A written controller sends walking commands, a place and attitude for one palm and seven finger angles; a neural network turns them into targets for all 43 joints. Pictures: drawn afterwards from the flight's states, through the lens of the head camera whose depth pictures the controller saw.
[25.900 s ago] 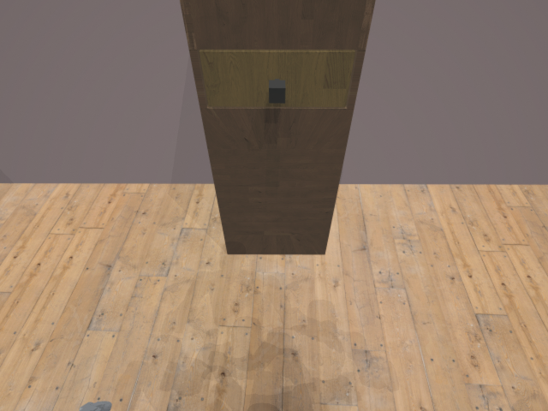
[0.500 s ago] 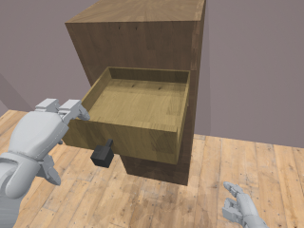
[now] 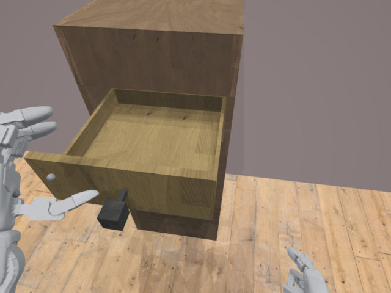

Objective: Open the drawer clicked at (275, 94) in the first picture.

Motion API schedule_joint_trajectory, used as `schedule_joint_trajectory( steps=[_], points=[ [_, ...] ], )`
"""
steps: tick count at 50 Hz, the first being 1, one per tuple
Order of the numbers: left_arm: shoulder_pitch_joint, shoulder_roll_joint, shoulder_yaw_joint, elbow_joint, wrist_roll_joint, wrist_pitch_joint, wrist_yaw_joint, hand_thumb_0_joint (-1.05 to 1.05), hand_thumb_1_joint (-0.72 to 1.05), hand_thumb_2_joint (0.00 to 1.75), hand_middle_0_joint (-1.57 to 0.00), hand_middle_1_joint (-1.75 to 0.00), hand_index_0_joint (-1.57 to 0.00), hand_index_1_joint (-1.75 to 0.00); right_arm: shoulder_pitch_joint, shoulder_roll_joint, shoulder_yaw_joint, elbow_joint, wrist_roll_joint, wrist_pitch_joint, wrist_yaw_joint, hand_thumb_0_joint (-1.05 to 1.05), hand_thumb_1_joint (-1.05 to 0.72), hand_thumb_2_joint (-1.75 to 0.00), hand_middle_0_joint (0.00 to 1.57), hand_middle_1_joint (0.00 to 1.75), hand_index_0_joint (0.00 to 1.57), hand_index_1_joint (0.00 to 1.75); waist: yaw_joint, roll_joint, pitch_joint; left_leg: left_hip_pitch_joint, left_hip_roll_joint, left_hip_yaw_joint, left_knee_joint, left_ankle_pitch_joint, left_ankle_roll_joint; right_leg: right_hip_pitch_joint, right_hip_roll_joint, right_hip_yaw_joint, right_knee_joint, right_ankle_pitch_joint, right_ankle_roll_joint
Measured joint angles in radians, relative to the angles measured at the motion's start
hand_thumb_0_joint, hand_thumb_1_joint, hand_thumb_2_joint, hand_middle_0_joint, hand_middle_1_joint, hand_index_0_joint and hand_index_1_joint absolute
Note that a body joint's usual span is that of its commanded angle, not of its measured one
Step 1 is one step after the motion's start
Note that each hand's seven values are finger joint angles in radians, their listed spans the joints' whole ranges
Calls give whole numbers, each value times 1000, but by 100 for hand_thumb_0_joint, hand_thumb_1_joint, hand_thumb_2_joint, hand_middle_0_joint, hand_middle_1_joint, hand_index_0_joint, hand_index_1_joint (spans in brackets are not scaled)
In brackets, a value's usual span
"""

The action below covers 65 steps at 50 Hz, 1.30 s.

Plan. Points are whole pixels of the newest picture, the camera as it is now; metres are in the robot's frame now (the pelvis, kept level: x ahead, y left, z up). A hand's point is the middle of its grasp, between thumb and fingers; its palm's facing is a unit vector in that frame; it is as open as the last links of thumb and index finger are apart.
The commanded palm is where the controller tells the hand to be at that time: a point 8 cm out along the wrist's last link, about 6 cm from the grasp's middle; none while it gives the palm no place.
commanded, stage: draw the hand back to the body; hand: left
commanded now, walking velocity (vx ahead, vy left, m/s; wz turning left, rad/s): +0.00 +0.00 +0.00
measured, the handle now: (117, 206) +0.26 +0.20 +0.05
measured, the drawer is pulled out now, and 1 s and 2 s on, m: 0.27 0.27 0.27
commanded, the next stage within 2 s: step back with the hand held close in 0.60 s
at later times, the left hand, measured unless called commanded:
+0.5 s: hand (41, 189) +0.18 +0.22 +0.22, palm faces +0.47 -0.80 -0.37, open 7.9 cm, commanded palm +0.13 +0.27 +0.24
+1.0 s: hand (53, 192) +0.19 +0.22 +0.21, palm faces +0.34 -0.79 -0.52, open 7.4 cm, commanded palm +0.12 +0.27 +0.24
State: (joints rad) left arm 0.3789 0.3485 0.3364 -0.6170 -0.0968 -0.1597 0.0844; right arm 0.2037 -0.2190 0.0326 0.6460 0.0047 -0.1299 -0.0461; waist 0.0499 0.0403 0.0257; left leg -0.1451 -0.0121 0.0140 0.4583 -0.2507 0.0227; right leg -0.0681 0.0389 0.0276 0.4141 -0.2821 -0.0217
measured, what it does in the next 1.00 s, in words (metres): stands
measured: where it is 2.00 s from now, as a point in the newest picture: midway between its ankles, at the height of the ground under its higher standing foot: outside the picture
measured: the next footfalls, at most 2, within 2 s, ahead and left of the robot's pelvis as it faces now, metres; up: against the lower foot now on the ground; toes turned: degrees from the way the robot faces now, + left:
right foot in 1.76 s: -0.21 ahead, -0.10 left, +0.00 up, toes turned -5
left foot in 1.96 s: -0.14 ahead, +0.11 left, +0.00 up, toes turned -2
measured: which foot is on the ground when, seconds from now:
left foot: down 0.00-1.00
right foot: down 0.00-1.00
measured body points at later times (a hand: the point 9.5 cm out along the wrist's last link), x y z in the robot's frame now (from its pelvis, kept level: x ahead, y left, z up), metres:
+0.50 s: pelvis +0.00 -0.01 +0.00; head -0.01 -0.04 +0.45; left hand +0.15 +0.26 +0.24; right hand +0.21 -0.22 -0.08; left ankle +0.00 +0.10 -0.74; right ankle -0.03 -0.11 -0.74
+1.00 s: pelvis -0.02 -0.01 +0.00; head +0.00 -0.02 +0.45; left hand +0.16 +0.26 +0.24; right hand +0.15 -0.26 -0.09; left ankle +0.00 +0.10 -0.74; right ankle -0.03 -0.11 -0.74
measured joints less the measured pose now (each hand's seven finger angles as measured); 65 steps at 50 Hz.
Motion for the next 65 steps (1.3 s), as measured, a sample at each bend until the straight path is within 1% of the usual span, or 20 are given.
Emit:
schedule_joint_trajectory(
  steps=[4, 8, 12, 21, 28, 36, 37, 40, 43, 49, 53, 56, 59, 62, 65],
  points=[
    [43, 23, 18, -11, -6, 0, -5, 0, 4, 53, -28, -85, -27, -86, -4, -8, -13, -3, 5, 8, 2, 1, -90, -90, 20, 30, 20, 30, -3, 13, -7, -4, -1, 3, -2, -3, 0, -5, -1, 3, -1, -2, 1],
    [63, 31, 40, 4, -12, 2, -4, 0, 17, 59, -27, -76, -26, -77, -14, -6, -19, -5, 10, 21, -2, 1, -90, -90, 20, 30, 20, 30, 2, 23, -13, -7, 0, 2, -4, -3, -1, -9, 0, 1, -2, -4, 0],
    [72, 22, 51, 22, -14, 12, 0, 0, 31, 65, -26, -67, -25, -68, -23, -1, -19, -7, 12, 28, -5, 1, -90, -90, 20, 30, 20, 30, 10, 30, -19, -9, 3, -2, -3, -4, -4, -8, 3, -3, -5, -3, -3],
    [80, 8, 47, 29, -12, 28, 6, 1, 63, 79, -23, -47, -23, -48, -34, 5, -13, -11, 9, 28, -10, 1, -90, -90, 20, 30, 20, 30, 26, 32, -25, -5, 9, -15, -3, -3, -14, 0, 10, -15, -8, -5, -13],
    [66, 6, 46, 36, -14, 28, 6, 1, 81, 86, -22, -35, -21, -36, -39, 3, -13, -12, 8, 29, -10, 1, -90, -90, 20, 30, 20, 30, 25, 33, -24, -1, 15, -21, -5, 0, -21, 5, 16, -21, -7, -4, -21],
    [77, 12, 48, 41, -18, 22, 3, 1, 87, 89, -21, -31, -21, -32, -31, -2, -20, -10, 11, 30, -9, 1, -90, -90, 20, 30, 20, 30, 19, 38, -24, -2, 21, -23, -8, 5, -28, 2, 22, -23, -6, -1, -28],
    [78, 16, 56, 39, -13, 20, 0, 1, 88, 89, -21, -31, -21, -31, -28, -5, -19, -16, 14, 35, -7, 1, -90, -90, 20, 30, 20, 30, 18, 40, -28, -11, 24, -23, -3, 4, -28, -5, 25, -23, -8, 1, -28],
    [82, 36, 98, 44, 4, -15, 0, 1, 88, 90, -22, -30, -21, -31, -28, -13, -19, -32, 16, 55, 1, 1, -90, -90, 20, 30, 20, 30, 3, 45, -40, -57, 35, -24, 21, -1, -26, -39, 36, -23, -10, 13, -29],
    [90, 50, 116, 42, 13, -33, 3, 1, 89, 90, -21, -30, -21, -31, -32, -20, -29, -45, 20, 77, 5, 1, -90, -90, 20, 30, 21, 30, -14, 39, -39, -89, 36, -16, 26, 5, -28, -77, 36, -15, 1, 20, -26],
    [157, 82, 114, -6, 21, -32, 7, 1, 89, 90, -21, -30, -21, -31, -31, -26, -54, -76, 28, 110, 2, 1, -90, -90, 20, 30, 20, 30, -53, 10, -26, -135, 27, 13, 31, 22, -14, -147, 25, 10, 40, 26, -9],
    [201, 123, 136, -54, 21, -37, 15, 1, 89, 90, -22, -30, -21, -31, -20, -19, -62, -91, 26, 119, -3, 1, -90, -90, 20, 30, 20, 30, -69, -17, -19, -162, 21, 25, 40, 35, -4, -183, 18, 20, 63, 33, 1],
    [215, 148, 161, -81, 20, -45, 24, 1, 89, 90, -22, -30, -21, -31, -7, -11, -62, -98, 24, 116, -4, 1, -90, -90, 19, 30, 20, 30, -72, -32, -17, -184, 17, 28, 51, 45, 3, -207, 13, 22, 81, 40, 8],
    [212, 161, 185, -94, 20, -57, 32, 1, 89, 90, -22, -30, -21, -31, 5, -2, -56, -102, 20, 104, -3, 1, -90, -90, 19, 30, 20, 30, -67, -44, -17, -204, 8, 32, 63, 56, 10, -237, 5, 23, 114, 41, 14],
    [193, 153, 199, -91, 25, -68, 40, 1, 89, 90, -22, -30, -21, -31, 13, 6, -46, -102, 16, 85, -2, 1, -90, -90, 20, 30, 20, 30, -57, -44, -16, -226, 2, 34, 86, 63, 15, -265, -1, 23, 152, 38, 18],
    [164, 126, 199, -75, 32, -79, 46, 1, 89, 90, -22, -30, -21, -31, 19, 11, -35, -98, 16, 67, -1, 1, -90, -90, 20, 30, 20, 30, -50, -32, -18, -254, 5, 30, 121, 61, 18, -286, 0, 15, 178, 41, 19]
  ],
)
